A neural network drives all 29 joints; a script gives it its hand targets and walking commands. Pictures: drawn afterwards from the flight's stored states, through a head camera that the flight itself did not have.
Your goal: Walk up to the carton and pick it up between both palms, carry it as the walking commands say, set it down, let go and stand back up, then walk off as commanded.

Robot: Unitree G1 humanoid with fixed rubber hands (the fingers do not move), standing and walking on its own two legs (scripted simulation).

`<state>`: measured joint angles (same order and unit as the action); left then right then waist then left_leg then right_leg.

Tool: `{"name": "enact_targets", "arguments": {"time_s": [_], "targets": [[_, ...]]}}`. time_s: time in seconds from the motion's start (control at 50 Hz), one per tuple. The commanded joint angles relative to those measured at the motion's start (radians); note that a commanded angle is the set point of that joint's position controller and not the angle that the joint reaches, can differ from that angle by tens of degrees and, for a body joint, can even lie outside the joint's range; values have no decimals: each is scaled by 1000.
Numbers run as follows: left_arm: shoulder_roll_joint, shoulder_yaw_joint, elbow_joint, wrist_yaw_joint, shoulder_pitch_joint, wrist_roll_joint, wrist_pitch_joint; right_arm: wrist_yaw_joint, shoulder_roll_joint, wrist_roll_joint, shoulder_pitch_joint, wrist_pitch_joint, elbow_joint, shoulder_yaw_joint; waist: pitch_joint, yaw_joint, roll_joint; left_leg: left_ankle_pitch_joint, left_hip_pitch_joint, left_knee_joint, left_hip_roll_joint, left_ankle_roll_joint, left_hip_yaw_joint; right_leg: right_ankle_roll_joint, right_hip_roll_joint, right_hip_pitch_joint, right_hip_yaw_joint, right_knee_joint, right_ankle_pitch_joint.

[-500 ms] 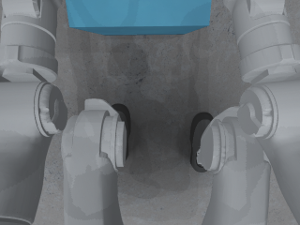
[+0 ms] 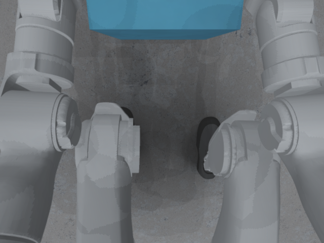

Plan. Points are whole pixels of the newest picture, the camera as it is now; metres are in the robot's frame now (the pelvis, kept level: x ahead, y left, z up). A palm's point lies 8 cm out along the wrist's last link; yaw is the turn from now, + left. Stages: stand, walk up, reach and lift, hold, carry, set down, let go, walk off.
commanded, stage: reach and lift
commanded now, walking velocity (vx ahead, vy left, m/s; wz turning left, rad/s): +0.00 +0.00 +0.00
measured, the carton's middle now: out of the picture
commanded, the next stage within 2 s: none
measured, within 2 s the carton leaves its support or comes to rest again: neither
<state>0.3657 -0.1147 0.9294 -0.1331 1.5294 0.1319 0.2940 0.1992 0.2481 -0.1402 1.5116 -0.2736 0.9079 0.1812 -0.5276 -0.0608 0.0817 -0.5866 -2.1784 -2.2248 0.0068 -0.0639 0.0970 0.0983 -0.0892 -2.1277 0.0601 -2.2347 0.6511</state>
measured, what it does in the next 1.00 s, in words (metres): rises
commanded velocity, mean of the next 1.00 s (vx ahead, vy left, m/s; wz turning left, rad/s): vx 0.00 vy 0.00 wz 0.00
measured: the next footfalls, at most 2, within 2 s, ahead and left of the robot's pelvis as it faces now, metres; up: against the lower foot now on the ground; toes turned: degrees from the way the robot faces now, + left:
none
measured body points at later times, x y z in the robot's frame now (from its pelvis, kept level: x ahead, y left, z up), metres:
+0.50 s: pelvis -0.01 +0.00 +0.04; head +0.37 +0.06 +0.26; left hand +0.55 +0.23 -0.12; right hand +0.58 -0.08 -0.12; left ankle +0.11 +0.14 -0.34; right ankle +0.11 -0.14 -0.34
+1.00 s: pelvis -0.02 -0.01 +0.08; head +0.34 +0.04 +0.33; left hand +0.54 +0.22 -0.05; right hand +0.57 -0.09 -0.04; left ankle +0.11 +0.14 -0.34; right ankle +0.11 -0.14 -0.34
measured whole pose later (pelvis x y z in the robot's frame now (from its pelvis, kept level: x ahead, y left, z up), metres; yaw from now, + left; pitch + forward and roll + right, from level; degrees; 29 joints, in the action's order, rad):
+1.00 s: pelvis -0.02 -0.01 +0.08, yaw +3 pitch +28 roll -2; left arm 0.26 -0.34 0.66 -0.08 1.45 -0.04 0.45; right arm 0.15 0.14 0.05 1.46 -0.44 0.64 0.37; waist -0.53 -0.04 0.04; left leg -0.50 -1.94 -1.95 0.04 -0.07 0.10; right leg 0.09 -0.08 -1.88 0.07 -1.98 0.58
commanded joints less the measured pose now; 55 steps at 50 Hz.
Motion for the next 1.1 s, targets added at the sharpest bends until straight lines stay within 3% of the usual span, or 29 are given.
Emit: {"name": "enact_targets", "arguments": {"time_s": [0.0,0.02,0.1,0.16,0.18,0.2,0.22,0.26,0.28,0.3,0.32,0.38,0.4,0.42,0.5,0.52,0.54,0.58,0.6,0.62,0.64,0.72,0.76,0.86,0.94,0.98,1.02,1.06,1.08], "targets": [[-909,314,-348,318,825,92,-39,-273,-934,-121,930,45,-351,-329,1960,-95,-112,563,982,210,78,50,-218,-52,-88,586,-204,207,-403],[-911,293,-314,322,812,86,-35,-276,-927,-119,933,42,-338,-316,1892,-102,-112,508,937,227,72,51,-226,-52,-86,580,-199,220,-362],[-927,239,-271,355,816,56,-19,-291,-972,-49,858,3,-217,-244,1775,-64,-67,352,822,263,70,54,-237,-57,-80,586,-207,255,-266],[-998,234,-208,386,772,46,11,-300,-967,1,837,-12,-212,-208,1802,-23,-98,340,809,270,76,48,-244,-70,-81,600,-202,276,-260],[-989,194,-143,395,716,8,24,-309,-980,23,806,-18,-173,-178,1753,-28,-109,315,793,285,76,50,-245,-67,-81,567,-209,281,-236],[-1016,210,-168,403,727,22,30,-313,-969,32,814,-23,-199,-188,1787,-12,-89,337,797,285,79,47,-241,-70,-75,601,-205,286,-261],[-1013,206,-168,405,707,12,33,-316,-988,18,840,-22,-237,-211,1817,-42,-91,360,817,279,78,51,-246,-66,-81,603,-200,287,-268],[-1042,206,-226,407,725,18,39,-329,-998,29,814,-33,-235,-199,1876,-9,-83,414,875,288,84,46,-231,-64,-85,592,-218,291,-306],[-1041,217,-248,407,718,22,42,-331,-1019,20,810,-36,-242,-214,1928,-21,-92,442,884,282,87,46,-234,-66,-84,619,-210,287,-338],[-1057,251,-287,402,735,44,43,-325,-1011,7,844,-32,-308,-242,2019,-5,-81,502,950,281,88,42,-224,-62,-89,652,-219,284,-386],[-1061,265,-317,396,723,51,45,-322,-1009,-15,873,-28,-362,-268,2087,-24,-92,559,983,273,90,42,-221,-60,-93,676,-212,279,-432],[-1054,307,-433,370,780,73,50,-315,-1024,-40,863,-32,-431,-298,2256,-18,-127,675,1134,274,97,34,-206,-57,-99,713,-211,287,-493],[-1046,311,-435,360,767,70,52,-316,-1015,-47,879,-36,-440,-318,2249,-34,-113,682,1153,290,97,40,-196,-57,-98,685,-212,287,-479],[-1039,330,-502,348,800,79,52,-313,-1014,-52,884,-39,-473,-336,2309,-19,-113,722,1227,293,102,35,-182,-50,-102,677,-224,285,-482],[-1047,359,-454,326,748,49,70,-320,-1001,-63,849,-47,-458,-345,2216,-32,-158,683,1239,329,99,32,-175,-53,-101,603,-219,315,-435],[-1056,338,-443,325,754,49,69,-324,-1002,-43,820,-48,-429,-326,2166,-2,-152,653,1232,325,93,32,-172,-55,-97,577,-219,336,-403],[-1041,325,-422,328,759,31,64,-331,-1028,-31,780,-59,-359,-310,2087,-21,-148,588,1156,343,93,35,-183,-56,-96,563,-211,341,-371],[-1077,315,-387,342,728,17,70,-337,-1037,-14,779,-62,-355,-301,2073,-9,-147,525,1104,351,97,37,-202,-59,-94,596,-208,365,-354],[-1078,312,-360,347,697,-1,75,-341,-1074,-17,764,-68,-343,-297,2092,-33,-147,513,1113,362,98,43,-203,-57,-97,616,-206,363,-357],[-1100,309,-366,353,704,9,81,-345,-1066,-19,795,-70,-371,-298,2121,-19,-125,497,1115,370,101,40,-206,-57,-97,646,-210,376,-352],[-1099,295,-347,363,725,7,83,-348,-1063,8,776,-81,-310,-269,2054,1,-113,442,1037,379,97,39,-212,-59,-93,642,-207,385,-321],[-1115,261,-303,386,682,-4,98,-343,-1097,17,808,-95,-351,-283,2093,-16,-75,407,956,397,107,50,-231,-55,-91,735,-181,426,-324],[-1096,235,-314,392,681,-10,101,-343,-1130,10,821,-107,-376,-304,2145,-37,-40,409,947,408,112,56,-245,-44,-85,803,-177,445,-339],[-1130,301,-436,383,754,32,117,-332,-1141,-9,838,-128,-460,-346,2388,-3,-48,478,1060,425,126,48,-233,-41,-90,911,-175,457,-423],[-1103,323,-492,369,793,29,117,-341,-1162,-6,768,-143,-407,-334,2353,4,-83,486,1134,456,121,41,-219,-43,-95,831,-185,472,-403],[-1121,293,-423,362,762,0,127,-352,-1140,9,774,-143,-386,-309,2275,-4,-98,424,1130,470,119,40,-216,-49,-94,764,-185,494,-321],[-1141,284,-413,357,734,-18,132,-365,-1153,-3,785,-144,-392,-317,2267,-46,-127,404,1163,488,119,38,-220,-53,-93,747,-178,501,-291],[-1180,284,-368,363,702,-27,145,-372,-1137,17,782,-145,-389,-296,2265,-19,-137,388,1163,500,119,34,-214,-58,-91,730,-186,514,-283],[-1199,301,-429,360,714,-12,142,-381,-1160,-4,794,-148,-422,-318,2328,-28,-125,409,1202,508,125,35,-211,-56,-96,777,-183,521,-302]]}}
